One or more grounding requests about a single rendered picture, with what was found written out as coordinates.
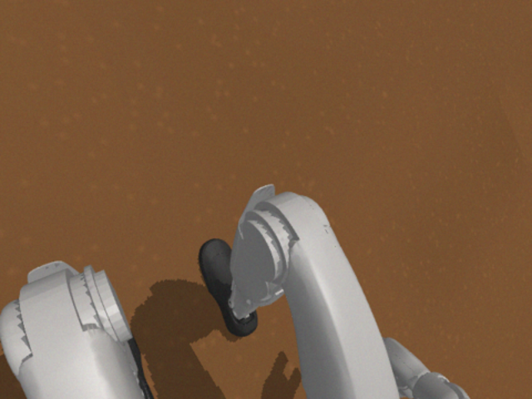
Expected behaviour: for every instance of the right robot hand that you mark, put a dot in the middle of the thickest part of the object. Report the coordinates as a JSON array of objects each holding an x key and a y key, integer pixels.
[{"x": 406, "y": 367}]

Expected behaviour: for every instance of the left robot foot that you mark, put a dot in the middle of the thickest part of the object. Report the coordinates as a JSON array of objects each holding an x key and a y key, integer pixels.
[{"x": 142, "y": 381}]

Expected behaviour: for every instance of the right robot foot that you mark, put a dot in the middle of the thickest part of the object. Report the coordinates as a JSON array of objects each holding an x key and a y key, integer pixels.
[{"x": 214, "y": 262}]

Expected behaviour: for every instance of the right robot arm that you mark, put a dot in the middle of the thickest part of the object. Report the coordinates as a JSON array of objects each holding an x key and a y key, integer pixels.
[{"x": 433, "y": 385}]

